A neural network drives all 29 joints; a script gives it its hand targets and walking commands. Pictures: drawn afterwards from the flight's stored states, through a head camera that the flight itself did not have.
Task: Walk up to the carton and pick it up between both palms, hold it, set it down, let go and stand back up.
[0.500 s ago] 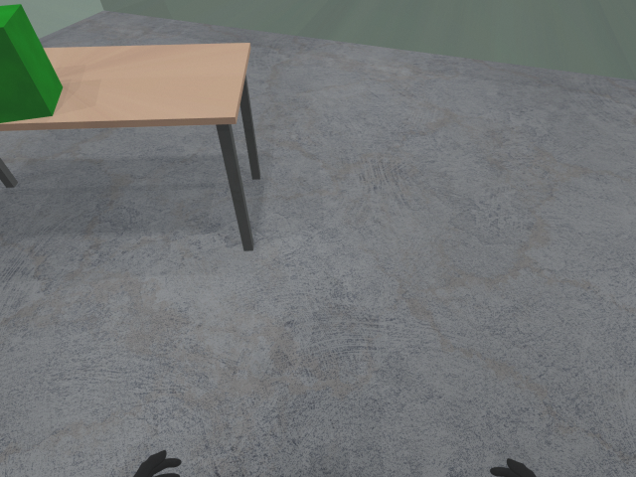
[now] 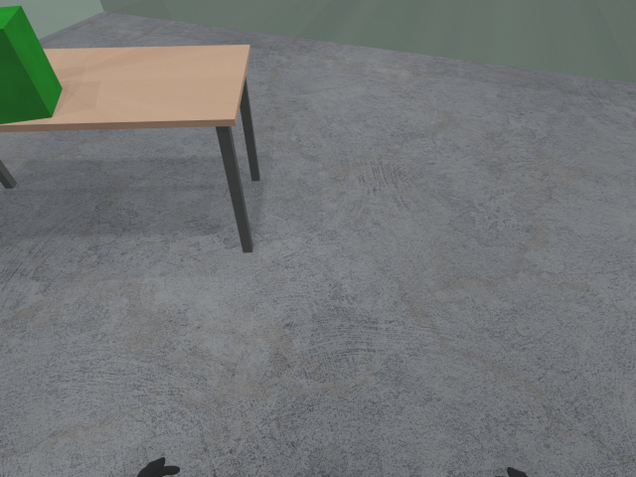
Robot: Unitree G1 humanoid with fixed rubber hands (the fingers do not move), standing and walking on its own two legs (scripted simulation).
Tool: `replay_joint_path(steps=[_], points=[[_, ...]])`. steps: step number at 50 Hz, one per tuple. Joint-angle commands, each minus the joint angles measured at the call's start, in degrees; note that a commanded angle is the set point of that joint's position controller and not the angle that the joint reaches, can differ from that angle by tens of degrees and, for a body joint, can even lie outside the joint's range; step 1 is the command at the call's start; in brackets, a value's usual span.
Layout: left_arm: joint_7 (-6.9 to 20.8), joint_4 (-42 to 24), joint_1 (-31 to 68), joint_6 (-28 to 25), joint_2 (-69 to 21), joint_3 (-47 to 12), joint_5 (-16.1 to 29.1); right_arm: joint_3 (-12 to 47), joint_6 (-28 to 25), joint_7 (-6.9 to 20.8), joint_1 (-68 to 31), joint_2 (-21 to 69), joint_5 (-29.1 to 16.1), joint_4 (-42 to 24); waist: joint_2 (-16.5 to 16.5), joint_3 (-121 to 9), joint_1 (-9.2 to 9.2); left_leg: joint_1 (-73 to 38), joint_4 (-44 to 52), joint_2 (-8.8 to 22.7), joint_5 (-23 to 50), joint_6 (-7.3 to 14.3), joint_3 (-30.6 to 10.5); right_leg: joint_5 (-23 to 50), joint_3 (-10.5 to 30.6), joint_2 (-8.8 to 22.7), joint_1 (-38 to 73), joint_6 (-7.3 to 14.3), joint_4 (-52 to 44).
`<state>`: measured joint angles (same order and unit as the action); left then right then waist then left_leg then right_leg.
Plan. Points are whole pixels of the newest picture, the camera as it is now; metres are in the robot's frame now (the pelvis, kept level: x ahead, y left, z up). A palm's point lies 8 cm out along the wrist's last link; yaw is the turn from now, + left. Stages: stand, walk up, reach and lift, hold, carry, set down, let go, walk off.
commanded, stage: stand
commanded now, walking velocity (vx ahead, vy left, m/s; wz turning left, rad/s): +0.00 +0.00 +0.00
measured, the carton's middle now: out of the picture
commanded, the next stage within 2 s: walk up in 0.50 s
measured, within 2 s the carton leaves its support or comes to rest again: neither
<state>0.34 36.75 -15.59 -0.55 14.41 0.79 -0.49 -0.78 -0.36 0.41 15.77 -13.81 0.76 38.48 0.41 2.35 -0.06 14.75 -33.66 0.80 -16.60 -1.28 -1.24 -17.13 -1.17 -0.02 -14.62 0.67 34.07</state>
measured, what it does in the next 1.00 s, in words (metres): lifts its left foot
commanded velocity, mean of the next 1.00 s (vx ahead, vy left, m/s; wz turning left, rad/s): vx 0.00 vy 0.00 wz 0.00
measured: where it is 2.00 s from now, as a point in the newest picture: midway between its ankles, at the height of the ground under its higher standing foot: (195, 438)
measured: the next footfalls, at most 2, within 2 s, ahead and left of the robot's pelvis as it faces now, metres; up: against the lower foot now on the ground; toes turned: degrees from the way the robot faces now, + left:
left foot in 1.04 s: +0.18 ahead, +0.28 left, +0.00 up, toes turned +13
right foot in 1.34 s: +0.28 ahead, +0.07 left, +0.00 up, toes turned +1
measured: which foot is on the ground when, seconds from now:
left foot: down 0.00-0.72, up 0.74-1.00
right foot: down 0.00-1.00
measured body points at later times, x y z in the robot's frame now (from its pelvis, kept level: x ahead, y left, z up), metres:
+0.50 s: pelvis +0.00 +0.00 +0.00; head +0.01 +0.00 +0.45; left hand +0.12 +0.25 -0.10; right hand +0.12 -0.25 -0.11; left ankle +0.02 +0.13 -0.73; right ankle +0.01 -0.11 -0.73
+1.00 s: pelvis +0.05 +0.07 -0.01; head +0.04 +0.07 +0.44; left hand +0.03 +0.38 -0.12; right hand +0.21 -0.18 -0.11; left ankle +0.13 +0.25 -0.71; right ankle +0.01 -0.11 -0.73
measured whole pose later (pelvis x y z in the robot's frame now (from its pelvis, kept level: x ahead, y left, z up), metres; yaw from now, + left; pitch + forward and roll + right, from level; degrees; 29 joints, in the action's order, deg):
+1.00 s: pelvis +0.05 +0.07 -0.01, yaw +10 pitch -4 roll -3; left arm -3.0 44.5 -23.4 -4.1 18.5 4.7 -4.6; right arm -4.9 2.1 6.7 17.0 -17.2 2.7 36.6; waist -3.2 2.5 -1.9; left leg 29.8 -48.5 8.3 -19.4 -0.1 -3.0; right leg -24.0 -9.7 6.7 -5.1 -2.0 33.7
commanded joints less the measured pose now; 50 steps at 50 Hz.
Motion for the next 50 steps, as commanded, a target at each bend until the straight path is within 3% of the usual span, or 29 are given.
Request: replay_joint_path(steps=[1, 5, 13, 14, 18, 24, 27, 32, 34, 35, 36, 37, 38, 39, 41, 45, 48, 49, 50], points=[[-0.18, -4.53, 0.37, -0.96, 7.18, 2.07, 0.09, -2.14, -0.91, -0.32, -0.31, -7.8, -0.05, -5.05, -1.06, -0.65, 0.05, -0.01, 6.72, 3.42, 4.63, 3.0, -4.44, 3.18, 6.96, 5.29, -2.21, 1.56, -9.54], [-0.33, -4.29, 0.35, -1.2, 7.97, 2.09, -0.01, -2.09, -1.1, -0.37, 0.24, -7.49, 0.01, -4.9, 0.41, -1.94, 0.17, -0.99, 6.43, 3.62, 6.19, 2.92, -4.59, 4.52, 6.92, 5.48, -1.41, 1.71, -9.13], [-0.3, -3.9, 0.29, -1.03, 7.4, 1.91, 0.15, -1.86, -1.04, -0.49, -0.17, -8.02, -0.23, -4.9, -0.77, -1.39, -0.44, -0.01, 6.59, 3.73, 8.12, 3.08, -4.63, 7.59, 6.11, 5.31, -0.06, 1.44, -8.36], [-0.34, -3.85, 0.37, -0.98, 7.62, 1.93, 0.22, -1.85, -0.98, -0.48, -0.01, -7.75, -0.3, -4.91, 0.54, -0.51, -0.21, 0.21, 6.63, 3.51, 7.42, 2.99, -4.51, 7.21, 6.29, 5.27, -0.58, 1.5, -8.81], [-0.38, -3.61, 0.35, -0.82, 7.53, 1.92, 0.09, -1.87, -0.9, -0.5, 0.01, -8.12, -0.11, -4.56, -0.93, -1.47, -0.11, -0.39, 6.67, 3.64, 6.18, 2.99, -4.51, 5.46, 6.85, 5.41, -0.48, 1.62, -9.1], [-0.34, -3.4, 0.22, -0.88, 7.89, 2.05, 0.19, -1.74, -0.91, -0.45, 0.3, -7.71, -0.06, -4.18, 0.35, -1.72, -0.02, -1.01, 6.68, 3.42, 5.44, 2.77, -4.46, 3.83, 6.99, 5.59, -1.37, 1.64, -10.01], [-0.32, -3.48, -0.13, -0.87, 7.67, 1.98, 0.14, -1.72, -1.03, -0.48, 0.52, -8.16, -0.02, -3.89, -1.3, -0.54, -0.22, 0.07, 7.11, 3.38, 5.66, 2.94, -4.42, 4.82, 6.86, 5.35, -0.92, 1.5, -9.89], [-0.37, -3.05, -0.08, -0.93, 7.79, 1.94, 0.23, -1.66, -0.96, -0.51, 0.98, -8.05, -0.13, -3.86, 0.55, -1.53, 0.12, -0.75, 7.26, 3.44, 5.4, 2.83, -4.54, 4.24, 6.66, 5.21, -1.3, 1.38, -9.99], [-0.38, -3.13, 0.11, -0.93, 7.97, 1.96, 0.24, -1.56, -0.89, -0.49, 0.76, -7.86, 0.04, -3.82, -0.24, -0.99, 0.09, -0.69, 6.97, 3.46, 5.32, 2.79, -4.32, 3.84, 7.04, 5.46, -1.28, 1.49, -10.0], [-1.32, -1.23, -9.79, -1.77, 11.47, 5.72, -3.33, -3.36, 0.18, 1.87, -0.47, -10.61, 3.02, -5.69, -0.73, -5.48, -2.91, 12.32, -6.0, -0.4, -14.79, 3.65, -0.77, -21.47, 16.42, 12.37, 12.73, 7.11, -13.4], [-2.34, 0.45, -14.05, -2.13, 15.97, 7.19, -4.26, -2.89, 1.23, 2.88, -2.97, -8.43, 3.78, -7.53, 4.5, -1.63, -5.35, 27.25, -17.86, -1.06, -16.88, 1.83, 2.78, -33.39, 30.61, 23.37, 19.11, 13.09, -20.53], [-3.58, 0.93, -14.56, -2.2, 16.67, 7.32, -5.01, -3.07, 2.05, 3.36, -5.53, -8.52, 4.76, -9.33, 2.65, 3.84, -6.49, 35.68, -24.25, 3.44, -15.97, 1.47, -2.78, -36.24, 38.11, 30.29, 16.94, 17.01, -23.44], [-4.41, 1.07, -12.84, -2.55, 15.61, 6.91, -5.3, -3.61, 2.48, 3.89, -5.78, -8.83, 4.67, -9.24, 0.93, 7.14, -5.65, 37.13, -27.48, 5.61, -12.37, 1.02, -5.23, -34.51, 37.0, 30.94, 12.69, 17.31, -24.17], [-4.63, 1.29, -10.55, -3.19, 13.68, 6.26, -5.17, -4.13, 2.52, 4.22, -4.76, -9.11, 4.45, -9.28, -0.6, 8.74, -4.25, 36.47, -28.85, 6.34, -9.02, 0.56, -6.67, -30.1, 33.02, 28.95, 11.01, 15.76, -23.8], [-4.64, 1.46, -6.12, -4.32, 12.6, 5.71, -4.77, -4.4, 2.39, 4.85, -2.4, -8.71, 4.04, -9.21, 3.64, 5.51, -1.95, 32.29, -29.5, 8.33, -6.19, 0.06, -7.54, -25.05, 25.61, 27.11, 9.07, 13.95, -24.01], [-3.91, 2.31, -1.65, -5.19, 13.03, 5.65, -4.17, -4.69, 2.14, 6.36, -3.78, -6.69, 2.11, -9.12, 9.07, 8.69, -1.21, 24.53, -21.81, 9.56, -4.13, 0.0, -5.37, -18.14, 12.07, 23.6, 2.08, 13.34, -24.17], [-3.26, 2.87, -1.9, -4.87, 13.83, 6.1, -4.03, -5.23, 0.69, 6.49, -1.74, -6.83, 1.43, -8.07, 9.28, 7.64, -0.3, 12.53, -12.34, 7.5, -1.48, 1.76, -0.39, -15.34, 4.2, 20.61, -3.28, 11.9, -20.24], [-3.31, 2.89, -2.03, -4.5, 14.35, 6.31, -4.17, -5.53, 0.26, 6.41, 0.33, -7.01, 1.37, -7.35, 7.64, 6.66, 0.64, 6.28, -11.0, 6.0, -0.74, 2.49, 2.49, -16.27, 3.3, 20.62, -6.35, 11.81, -18.55], [-3.33, 2.8, -0.98, -3.94, 14.94, 6.43, -4.22, -5.88, -0.17, 6.19, 4.01, -7.13, 1.29, -6.14, 5.24, 5.73, 2.93, -1.33, -8.23, 4.53, 1.47, 3.32, 5.62, -17.74, 1.48, 19.92, -10.34, 11.25, -15.02]])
